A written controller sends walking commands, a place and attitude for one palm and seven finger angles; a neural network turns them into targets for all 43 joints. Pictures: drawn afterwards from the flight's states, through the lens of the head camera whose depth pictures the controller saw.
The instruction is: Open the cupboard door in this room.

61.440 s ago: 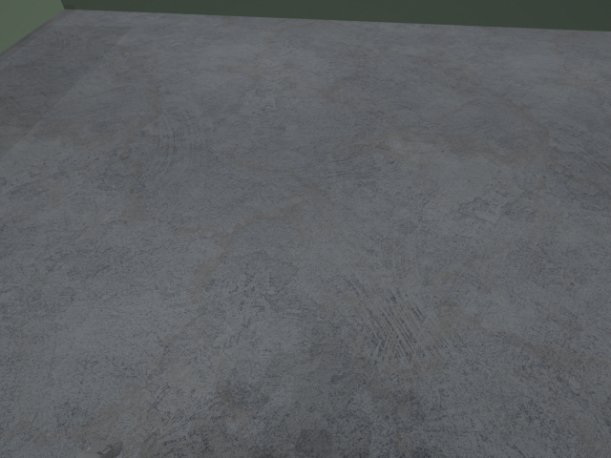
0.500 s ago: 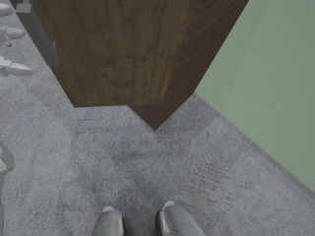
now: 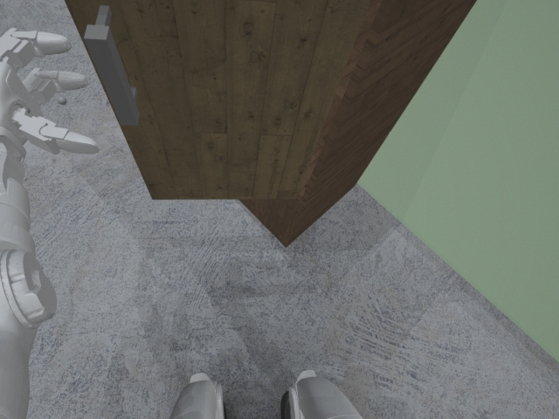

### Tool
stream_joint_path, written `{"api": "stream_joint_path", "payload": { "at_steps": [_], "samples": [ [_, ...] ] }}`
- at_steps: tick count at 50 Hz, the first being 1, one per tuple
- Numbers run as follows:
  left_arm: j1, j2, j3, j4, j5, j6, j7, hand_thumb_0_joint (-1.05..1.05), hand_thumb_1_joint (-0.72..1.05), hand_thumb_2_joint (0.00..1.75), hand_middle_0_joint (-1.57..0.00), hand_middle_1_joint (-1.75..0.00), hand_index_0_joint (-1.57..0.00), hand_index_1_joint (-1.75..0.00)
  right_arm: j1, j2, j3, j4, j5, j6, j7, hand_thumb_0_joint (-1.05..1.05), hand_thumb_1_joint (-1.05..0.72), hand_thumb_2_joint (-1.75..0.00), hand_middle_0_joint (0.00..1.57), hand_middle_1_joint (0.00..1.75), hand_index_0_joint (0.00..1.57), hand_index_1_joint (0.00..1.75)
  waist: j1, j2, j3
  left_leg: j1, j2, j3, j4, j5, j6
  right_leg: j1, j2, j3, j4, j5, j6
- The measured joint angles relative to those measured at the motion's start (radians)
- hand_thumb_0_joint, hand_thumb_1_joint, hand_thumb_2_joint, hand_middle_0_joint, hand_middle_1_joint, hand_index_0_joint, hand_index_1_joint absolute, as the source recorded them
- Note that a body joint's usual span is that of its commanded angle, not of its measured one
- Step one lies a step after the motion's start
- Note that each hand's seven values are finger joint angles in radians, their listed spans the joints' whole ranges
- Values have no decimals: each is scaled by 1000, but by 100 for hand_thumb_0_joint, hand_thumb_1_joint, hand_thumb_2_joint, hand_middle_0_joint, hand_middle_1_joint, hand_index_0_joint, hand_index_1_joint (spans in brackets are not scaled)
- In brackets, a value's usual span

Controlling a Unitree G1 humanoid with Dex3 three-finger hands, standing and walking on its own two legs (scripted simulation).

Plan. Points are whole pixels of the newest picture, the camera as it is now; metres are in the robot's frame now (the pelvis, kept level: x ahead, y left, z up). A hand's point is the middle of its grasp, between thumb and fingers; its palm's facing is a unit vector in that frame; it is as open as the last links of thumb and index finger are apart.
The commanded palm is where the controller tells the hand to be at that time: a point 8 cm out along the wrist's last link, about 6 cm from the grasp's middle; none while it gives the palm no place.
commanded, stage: move the hooked fingers beside the handle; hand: left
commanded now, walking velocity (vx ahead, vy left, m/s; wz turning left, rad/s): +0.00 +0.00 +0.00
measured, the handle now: (118, 70) +0.57 +0.18 +0.09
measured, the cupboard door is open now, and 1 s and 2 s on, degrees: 50 50 51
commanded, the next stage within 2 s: slide the fingers in behind the handle in 0.10 s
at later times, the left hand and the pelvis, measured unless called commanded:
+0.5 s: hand (76, 98) +0.52 +0.22 +0.09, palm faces -0.04 -1.00 +0.00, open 14.0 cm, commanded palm +0.50 +0.26 +0.09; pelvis -0.01 +0.00 +0.00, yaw +0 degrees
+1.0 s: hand (111, 101) +0.51 +0.18 +0.10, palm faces -0.04 -1.00 -0.01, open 14.0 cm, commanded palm +0.49 +0.22 +0.09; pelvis -0.01 -0.01 +0.00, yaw +0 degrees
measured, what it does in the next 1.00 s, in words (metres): stands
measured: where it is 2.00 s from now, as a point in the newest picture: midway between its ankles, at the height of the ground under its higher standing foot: outside the picture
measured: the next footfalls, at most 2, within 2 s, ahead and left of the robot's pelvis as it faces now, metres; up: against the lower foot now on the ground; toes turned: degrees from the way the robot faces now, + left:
none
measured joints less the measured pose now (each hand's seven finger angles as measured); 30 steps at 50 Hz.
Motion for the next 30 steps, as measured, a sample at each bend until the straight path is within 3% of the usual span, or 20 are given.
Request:
{"api": "stream_joint_path", "payload": {
  "at_steps": [12, 20, 30],
  "samples": [
    [-41, 59, 11, 32, 4, 2, -18, -1, -50, 30, -30, -120, -30, -120, 27, 0, 13, 17, 3, -4, -10, 0, -91, -90, 20, 30, 20, 30, -12, 4, 13, -38, 5, -6, 20, 5, -4, -37, 5, -5, 22, 3, -5],
    [-42, 31, -2, 22, -5, 23, -12, -1, -50, 30, -30, -120, -30, -120, 55, -2, 8, 36, -1, -2, -6, 0, -91, -90, 20, 30, 20, 30, -15, 6, 8, -34, 5, -7, 10, 10, -4, -34, 6, -5, 11, 9, -6],
    [6, -32, -7, -25, 0, 1, 42, -1, -50, 30, -30, -120, -30, -120, 59, 3, -5, 27, -4, -2, 8, 0, -91, -90, 20, 30, 20, 30, -12, 9, -1, -5, 8, 3, -3, 9, -6, -11, 8, 5, 3, 9, -7]
  ]
}}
